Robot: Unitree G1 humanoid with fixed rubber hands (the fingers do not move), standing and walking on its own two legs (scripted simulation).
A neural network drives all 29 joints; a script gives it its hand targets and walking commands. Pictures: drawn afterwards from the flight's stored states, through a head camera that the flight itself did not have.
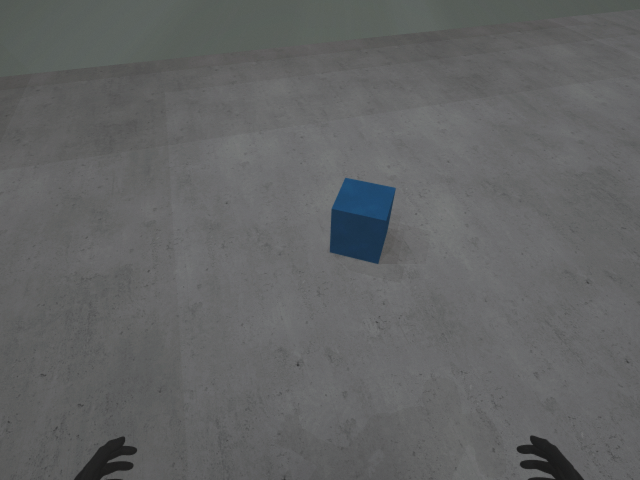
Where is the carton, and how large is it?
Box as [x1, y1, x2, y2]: [330, 178, 395, 263]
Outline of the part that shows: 345,178 331,211 330,251 377,263 387,229 395,188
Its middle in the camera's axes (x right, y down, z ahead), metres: +0.17 -0.08 +1.59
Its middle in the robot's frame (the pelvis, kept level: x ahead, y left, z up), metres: +1.20 -0.17 -0.63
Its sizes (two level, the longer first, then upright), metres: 0.210 0.200 0.250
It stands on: the floor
